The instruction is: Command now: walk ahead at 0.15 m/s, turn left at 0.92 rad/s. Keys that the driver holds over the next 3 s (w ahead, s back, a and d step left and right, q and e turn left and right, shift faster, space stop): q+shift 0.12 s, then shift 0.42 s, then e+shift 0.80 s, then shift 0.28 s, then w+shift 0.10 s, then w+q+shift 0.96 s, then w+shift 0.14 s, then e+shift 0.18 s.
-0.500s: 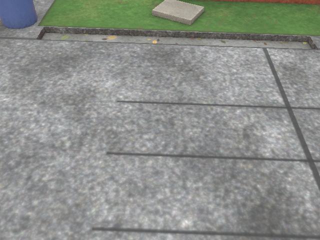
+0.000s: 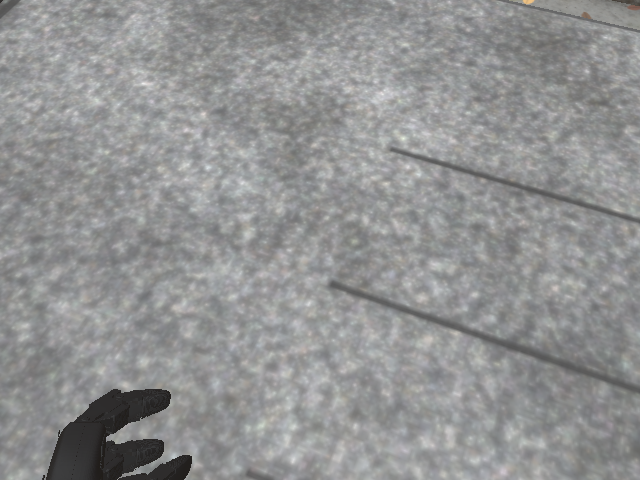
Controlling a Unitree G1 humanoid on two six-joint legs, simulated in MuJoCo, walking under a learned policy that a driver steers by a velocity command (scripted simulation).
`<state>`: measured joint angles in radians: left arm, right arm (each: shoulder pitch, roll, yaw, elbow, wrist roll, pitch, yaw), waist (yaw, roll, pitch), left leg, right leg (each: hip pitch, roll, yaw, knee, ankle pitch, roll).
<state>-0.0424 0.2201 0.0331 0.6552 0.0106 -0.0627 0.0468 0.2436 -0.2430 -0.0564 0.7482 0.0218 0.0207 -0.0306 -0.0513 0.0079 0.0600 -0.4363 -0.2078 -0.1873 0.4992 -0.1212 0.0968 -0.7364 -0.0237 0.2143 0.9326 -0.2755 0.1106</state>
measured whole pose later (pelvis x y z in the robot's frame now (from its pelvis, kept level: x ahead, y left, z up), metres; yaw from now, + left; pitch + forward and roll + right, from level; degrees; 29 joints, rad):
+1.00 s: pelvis +0.09 -0.11 -0.01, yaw -1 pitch +3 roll +2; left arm 0.23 0.31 0.08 0.57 0.01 0.02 -0.03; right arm 0.08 -0.30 -0.10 0.68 0.00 0.02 -0.03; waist 0.02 0.03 0.06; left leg -0.51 0.02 -0.03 1.16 -0.56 -0.04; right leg -0.42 0.03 0.00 0.71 -0.34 -0.08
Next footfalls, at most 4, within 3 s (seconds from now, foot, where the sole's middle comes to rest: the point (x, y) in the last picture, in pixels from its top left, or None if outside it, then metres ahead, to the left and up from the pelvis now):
0.12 right None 0.23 -0.16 -0.77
0.48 left None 0.09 0.07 -0.77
0.92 right None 0.15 -0.19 -0.77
1.60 left None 0.27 -0.02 -0.77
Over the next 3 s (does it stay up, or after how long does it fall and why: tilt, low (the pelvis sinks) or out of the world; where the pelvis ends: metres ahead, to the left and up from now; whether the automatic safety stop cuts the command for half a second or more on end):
stays up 1.03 -0.18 -0.01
